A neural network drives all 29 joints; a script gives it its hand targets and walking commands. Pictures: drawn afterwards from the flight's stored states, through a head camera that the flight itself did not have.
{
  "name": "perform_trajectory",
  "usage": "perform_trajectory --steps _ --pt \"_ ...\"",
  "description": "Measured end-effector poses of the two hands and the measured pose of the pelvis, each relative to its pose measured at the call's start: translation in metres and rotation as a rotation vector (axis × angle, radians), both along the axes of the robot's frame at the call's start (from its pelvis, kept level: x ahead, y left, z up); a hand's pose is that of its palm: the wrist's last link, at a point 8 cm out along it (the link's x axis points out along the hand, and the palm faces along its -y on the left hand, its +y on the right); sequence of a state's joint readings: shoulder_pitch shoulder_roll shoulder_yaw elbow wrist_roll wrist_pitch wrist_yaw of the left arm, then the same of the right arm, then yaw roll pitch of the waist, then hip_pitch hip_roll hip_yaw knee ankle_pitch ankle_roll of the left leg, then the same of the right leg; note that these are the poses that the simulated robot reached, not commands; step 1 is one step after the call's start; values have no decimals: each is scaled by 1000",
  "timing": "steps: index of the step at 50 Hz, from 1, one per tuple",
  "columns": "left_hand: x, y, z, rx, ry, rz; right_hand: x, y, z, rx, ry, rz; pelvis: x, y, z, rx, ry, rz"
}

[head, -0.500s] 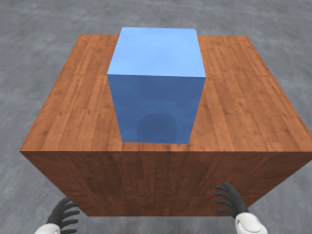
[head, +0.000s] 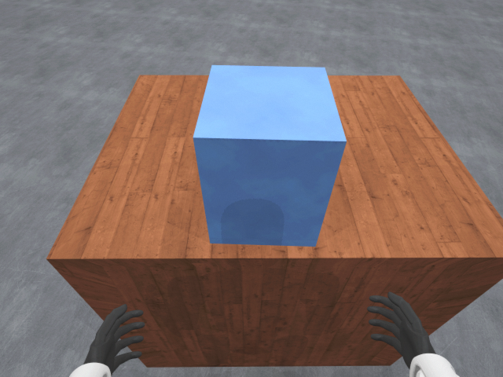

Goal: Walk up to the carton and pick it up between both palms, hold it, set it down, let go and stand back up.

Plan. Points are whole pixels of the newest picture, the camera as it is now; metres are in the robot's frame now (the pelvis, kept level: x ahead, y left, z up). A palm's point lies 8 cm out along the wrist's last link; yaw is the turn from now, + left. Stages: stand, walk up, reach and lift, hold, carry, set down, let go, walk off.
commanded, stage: reach and lift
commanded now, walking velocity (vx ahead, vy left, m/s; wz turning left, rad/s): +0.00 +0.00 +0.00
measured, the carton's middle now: (265, 158) +0.47 +0.00 +0.10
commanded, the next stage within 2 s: none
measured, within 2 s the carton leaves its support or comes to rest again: neither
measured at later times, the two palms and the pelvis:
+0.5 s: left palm (100, 320) +0.20 +0.23 +0.04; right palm (403, 298) +0.24 -0.20 +0.04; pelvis +0.00 -0.01 +0.00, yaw +0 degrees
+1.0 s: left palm (111, 250) +0.27 +0.22 +0.10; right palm (407, 256) +0.28 -0.20 +0.10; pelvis +0.00 +0.00 +0.00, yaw +0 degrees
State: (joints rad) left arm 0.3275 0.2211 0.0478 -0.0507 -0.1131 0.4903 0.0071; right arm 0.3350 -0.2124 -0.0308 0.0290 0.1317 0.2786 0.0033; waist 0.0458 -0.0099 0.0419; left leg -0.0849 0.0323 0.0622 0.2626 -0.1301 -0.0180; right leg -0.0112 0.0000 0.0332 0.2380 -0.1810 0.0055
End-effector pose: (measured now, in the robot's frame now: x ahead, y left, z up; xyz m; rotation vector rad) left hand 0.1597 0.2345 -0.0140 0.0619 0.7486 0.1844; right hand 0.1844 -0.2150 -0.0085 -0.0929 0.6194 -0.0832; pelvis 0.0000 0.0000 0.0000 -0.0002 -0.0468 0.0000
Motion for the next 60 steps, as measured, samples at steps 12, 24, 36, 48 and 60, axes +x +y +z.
perform_trajectory --steps 12,24,36,48,60 --pt "18 -7 23 -11 -128 -16 12 1 24 10 -101 -21 -1 -7 0 1 10 -8" --pt "38 -3 50 -20 -253 -25 53 16 46 46 -225 -19 3 -9 0 1 16 6" --pt "73 -7 85 -33 -399 -76 69 15 76 73 -339 -58 5 -5 -1 -1 -5 8" --pt "107 -13 114 -44 -517 -103 86 19 102 101 -441 -65 -3 -3 -1 0 -5 0" --pt "146 -19 137 -53 -501 -98 125 21 121 106 -450 -59 -10 -3 -2 1 10 -8"
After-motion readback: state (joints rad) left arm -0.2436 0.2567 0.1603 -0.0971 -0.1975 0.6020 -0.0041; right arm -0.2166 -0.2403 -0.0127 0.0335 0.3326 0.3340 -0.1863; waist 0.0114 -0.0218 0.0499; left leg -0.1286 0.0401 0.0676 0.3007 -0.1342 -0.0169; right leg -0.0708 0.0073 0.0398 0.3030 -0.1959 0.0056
